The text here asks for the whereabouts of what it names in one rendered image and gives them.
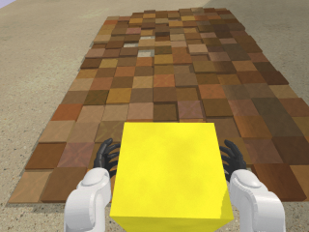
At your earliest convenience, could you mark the robot right hand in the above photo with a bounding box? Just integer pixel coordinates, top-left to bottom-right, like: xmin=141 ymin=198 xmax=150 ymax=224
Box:
xmin=218 ymin=139 xmax=247 ymax=183

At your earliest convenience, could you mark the right robot forearm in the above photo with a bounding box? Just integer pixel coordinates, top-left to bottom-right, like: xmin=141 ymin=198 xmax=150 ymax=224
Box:
xmin=229 ymin=169 xmax=286 ymax=232

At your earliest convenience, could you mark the robot left hand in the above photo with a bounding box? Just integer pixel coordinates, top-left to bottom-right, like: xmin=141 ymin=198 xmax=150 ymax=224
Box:
xmin=93 ymin=138 xmax=121 ymax=179

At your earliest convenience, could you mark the carton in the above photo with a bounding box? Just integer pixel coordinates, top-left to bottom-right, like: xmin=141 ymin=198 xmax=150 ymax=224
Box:
xmin=109 ymin=122 xmax=234 ymax=232

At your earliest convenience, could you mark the left robot forearm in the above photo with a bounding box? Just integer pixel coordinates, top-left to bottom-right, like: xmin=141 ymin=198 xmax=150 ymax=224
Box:
xmin=64 ymin=167 xmax=112 ymax=232

